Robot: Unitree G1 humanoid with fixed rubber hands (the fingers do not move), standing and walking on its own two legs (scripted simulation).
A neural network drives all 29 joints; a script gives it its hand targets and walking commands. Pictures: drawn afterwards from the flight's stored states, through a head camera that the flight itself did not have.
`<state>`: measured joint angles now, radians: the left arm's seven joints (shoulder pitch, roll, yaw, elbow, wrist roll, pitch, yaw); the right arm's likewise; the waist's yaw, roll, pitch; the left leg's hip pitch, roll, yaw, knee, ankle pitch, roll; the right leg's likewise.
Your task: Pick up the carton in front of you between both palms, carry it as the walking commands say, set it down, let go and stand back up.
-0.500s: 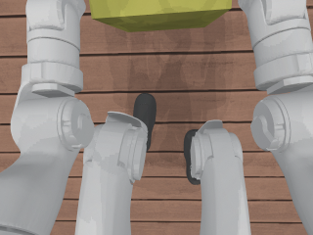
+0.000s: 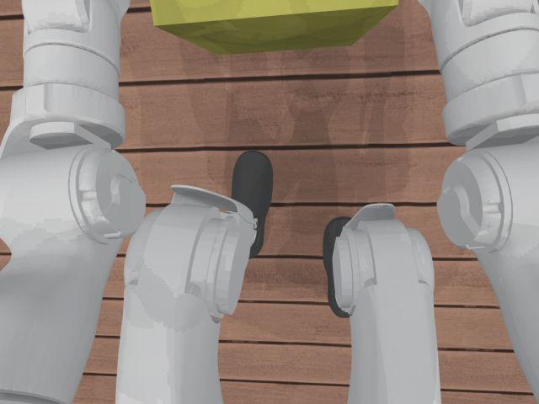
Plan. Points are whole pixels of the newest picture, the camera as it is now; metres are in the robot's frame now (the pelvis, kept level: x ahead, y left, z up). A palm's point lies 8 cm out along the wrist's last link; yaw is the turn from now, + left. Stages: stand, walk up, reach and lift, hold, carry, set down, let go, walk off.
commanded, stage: set down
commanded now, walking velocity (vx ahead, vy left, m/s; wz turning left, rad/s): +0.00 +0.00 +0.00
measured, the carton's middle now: out of the picture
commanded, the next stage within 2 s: let go in 1.88 s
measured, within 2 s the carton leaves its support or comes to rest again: neither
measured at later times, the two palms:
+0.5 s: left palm out of the picture +0.54 +0.26 -0.17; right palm out of the picture +0.59 -0.05 -0.18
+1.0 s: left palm out of the picture +0.56 +0.30 -0.16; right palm out of the picture +0.63 -0.08 -0.15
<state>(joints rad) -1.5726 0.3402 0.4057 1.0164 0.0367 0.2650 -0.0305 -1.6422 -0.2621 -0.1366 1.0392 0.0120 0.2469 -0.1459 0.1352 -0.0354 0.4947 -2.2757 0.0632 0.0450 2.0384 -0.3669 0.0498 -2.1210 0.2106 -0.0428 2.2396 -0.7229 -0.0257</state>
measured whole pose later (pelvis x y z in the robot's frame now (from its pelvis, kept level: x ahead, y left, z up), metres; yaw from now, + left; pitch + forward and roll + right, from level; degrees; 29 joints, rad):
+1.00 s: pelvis +0.01 +0.02 +0.00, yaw +0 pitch +36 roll +0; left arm -1.63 0.48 0.29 1.09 -0.18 0.14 0.02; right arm -1.71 -0.44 0.03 1.01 0.18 0.23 -0.10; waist 0.11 -0.03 0.51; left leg -2.29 0.07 0.09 2.05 -0.38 0.10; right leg -2.12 0.12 -0.04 2.24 -0.74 -0.02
